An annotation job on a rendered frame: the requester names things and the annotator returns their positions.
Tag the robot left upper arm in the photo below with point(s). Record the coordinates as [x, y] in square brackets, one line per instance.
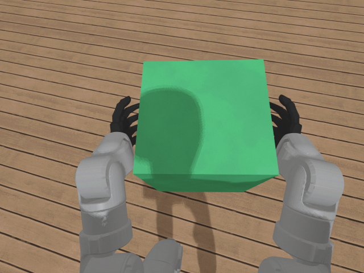
[117, 263]

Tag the robot left forearm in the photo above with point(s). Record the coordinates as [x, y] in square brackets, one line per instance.
[100, 182]

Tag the robot right upper arm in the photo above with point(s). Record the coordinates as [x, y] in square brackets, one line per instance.
[285, 265]

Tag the robot left hand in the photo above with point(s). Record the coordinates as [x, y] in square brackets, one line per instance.
[120, 120]

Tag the robot right forearm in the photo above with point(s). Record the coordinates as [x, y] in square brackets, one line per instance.
[314, 188]

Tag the robot right hand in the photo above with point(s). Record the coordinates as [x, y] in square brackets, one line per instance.
[289, 121]

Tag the carton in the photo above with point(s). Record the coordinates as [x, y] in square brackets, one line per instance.
[204, 126]

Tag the robot left thigh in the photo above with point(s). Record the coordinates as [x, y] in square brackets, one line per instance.
[164, 257]

